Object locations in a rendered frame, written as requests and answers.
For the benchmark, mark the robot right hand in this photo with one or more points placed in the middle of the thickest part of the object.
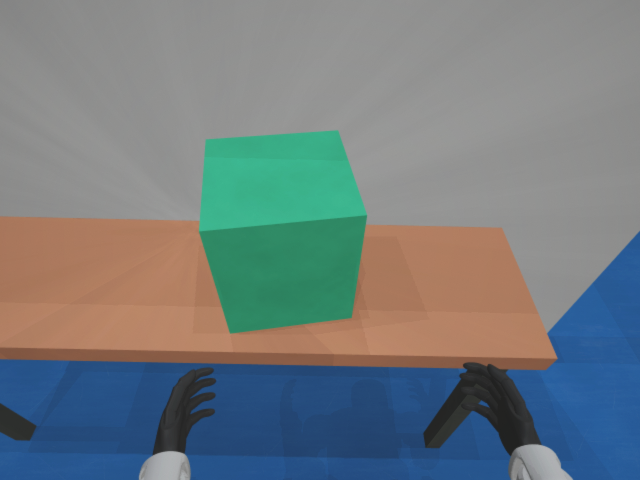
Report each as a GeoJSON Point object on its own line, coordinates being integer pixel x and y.
{"type": "Point", "coordinates": [507, 413]}

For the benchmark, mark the carton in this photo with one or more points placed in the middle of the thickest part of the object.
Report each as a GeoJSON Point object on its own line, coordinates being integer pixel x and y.
{"type": "Point", "coordinates": [282, 224]}

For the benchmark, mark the left robot forearm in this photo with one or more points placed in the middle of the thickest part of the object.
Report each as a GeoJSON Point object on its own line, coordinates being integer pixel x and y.
{"type": "Point", "coordinates": [168, 465]}

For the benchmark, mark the right robot forearm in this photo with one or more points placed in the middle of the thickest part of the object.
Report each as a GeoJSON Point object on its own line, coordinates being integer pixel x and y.
{"type": "Point", "coordinates": [535, 462]}

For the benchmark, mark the robot left hand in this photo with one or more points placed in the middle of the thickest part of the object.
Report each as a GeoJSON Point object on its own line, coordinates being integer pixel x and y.
{"type": "Point", "coordinates": [176, 420]}

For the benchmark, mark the table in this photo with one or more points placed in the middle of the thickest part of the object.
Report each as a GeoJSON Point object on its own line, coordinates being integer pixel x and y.
{"type": "Point", "coordinates": [130, 290]}

